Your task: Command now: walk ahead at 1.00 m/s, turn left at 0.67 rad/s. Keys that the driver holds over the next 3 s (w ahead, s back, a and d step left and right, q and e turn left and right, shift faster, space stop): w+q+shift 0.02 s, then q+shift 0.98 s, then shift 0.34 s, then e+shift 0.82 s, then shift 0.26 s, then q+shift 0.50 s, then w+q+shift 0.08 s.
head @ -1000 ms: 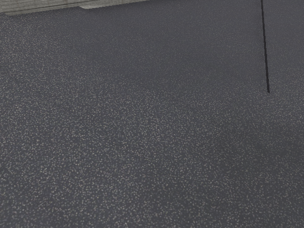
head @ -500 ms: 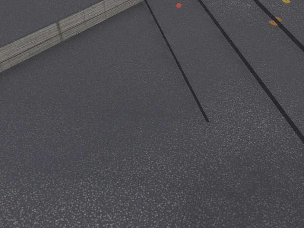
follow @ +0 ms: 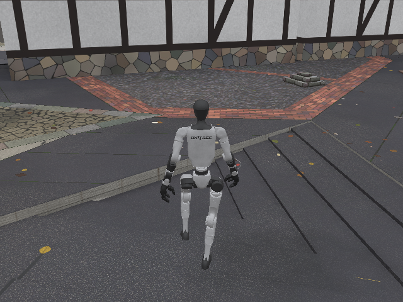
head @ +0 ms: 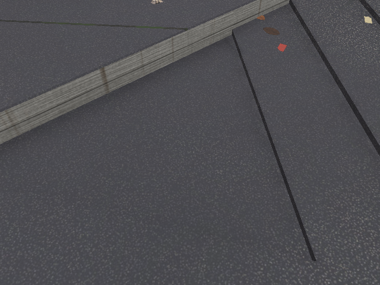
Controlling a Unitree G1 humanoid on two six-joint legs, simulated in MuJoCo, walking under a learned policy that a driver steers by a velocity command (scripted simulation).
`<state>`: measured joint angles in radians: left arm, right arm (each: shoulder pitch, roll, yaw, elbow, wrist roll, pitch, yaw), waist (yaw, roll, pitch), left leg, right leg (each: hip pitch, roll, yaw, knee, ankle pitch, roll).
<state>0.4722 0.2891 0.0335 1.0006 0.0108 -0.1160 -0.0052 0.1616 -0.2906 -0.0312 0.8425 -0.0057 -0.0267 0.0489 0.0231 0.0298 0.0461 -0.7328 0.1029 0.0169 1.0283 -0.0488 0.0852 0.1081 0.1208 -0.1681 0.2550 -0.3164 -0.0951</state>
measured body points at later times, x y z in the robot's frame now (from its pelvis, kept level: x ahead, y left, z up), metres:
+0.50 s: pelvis +0.37 +0.00 -0.05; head +0.40 +0.03 +0.40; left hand +0.49 +0.33 -0.10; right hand +0.61 -0.23 -0.14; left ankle +0.30 +0.03 -0.76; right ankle +0.57 -0.06 -0.77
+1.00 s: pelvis +0.42 +0.02 -0.03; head +0.42 +0.08 +0.42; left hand +0.28 +0.33 -0.13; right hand +0.74 -0.01 -0.10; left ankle +0.36 +0.10 -0.76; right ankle +0.57 -0.05 -0.68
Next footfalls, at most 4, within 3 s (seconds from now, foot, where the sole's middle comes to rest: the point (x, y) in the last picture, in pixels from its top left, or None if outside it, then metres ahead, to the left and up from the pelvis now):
0.14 left None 0.34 0.04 -0.80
0.50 right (213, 254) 0.61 -0.04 -0.80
0.84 left None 0.38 0.13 -0.80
1.24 right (195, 260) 0.58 0.03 -0.80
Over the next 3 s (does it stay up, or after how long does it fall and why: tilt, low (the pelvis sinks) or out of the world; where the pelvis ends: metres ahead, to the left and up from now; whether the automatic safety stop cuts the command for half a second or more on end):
stays up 0.52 0.01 -0.02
